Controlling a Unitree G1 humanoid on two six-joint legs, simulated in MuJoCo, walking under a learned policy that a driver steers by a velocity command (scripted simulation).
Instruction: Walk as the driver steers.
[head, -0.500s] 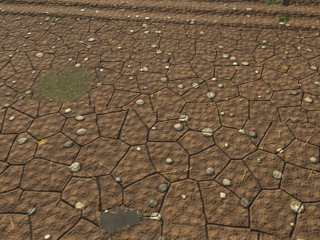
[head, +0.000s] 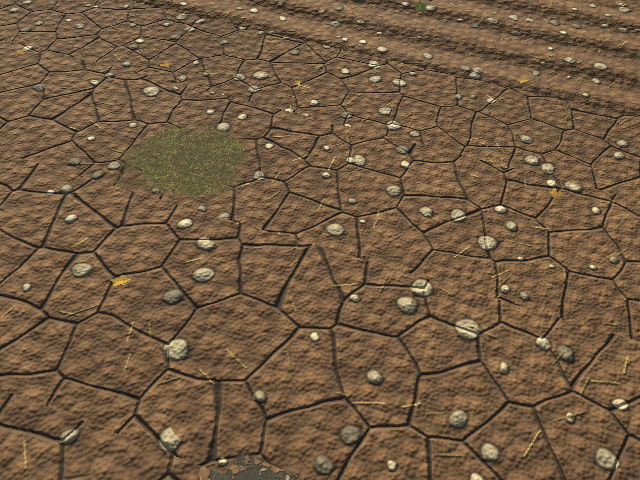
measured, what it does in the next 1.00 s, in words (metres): walks ahead: right foot, then right foot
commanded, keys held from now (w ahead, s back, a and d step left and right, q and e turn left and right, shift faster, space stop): no key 0.28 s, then w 0.72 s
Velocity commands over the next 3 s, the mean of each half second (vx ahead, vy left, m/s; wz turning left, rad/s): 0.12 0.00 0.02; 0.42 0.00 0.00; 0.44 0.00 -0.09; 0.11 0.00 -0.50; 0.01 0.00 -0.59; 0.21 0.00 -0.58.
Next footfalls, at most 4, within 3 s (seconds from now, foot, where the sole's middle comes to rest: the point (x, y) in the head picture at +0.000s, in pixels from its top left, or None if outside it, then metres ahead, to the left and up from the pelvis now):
0.20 right None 0.05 -0.15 -0.77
1.00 right None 0.30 -0.09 -0.77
1.52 left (297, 417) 0.68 0.09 -0.93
1.92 right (384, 397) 0.74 -0.12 -0.93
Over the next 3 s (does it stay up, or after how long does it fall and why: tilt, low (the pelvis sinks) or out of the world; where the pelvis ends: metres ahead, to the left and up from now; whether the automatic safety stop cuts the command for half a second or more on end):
stays up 0.69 -0.07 -0.16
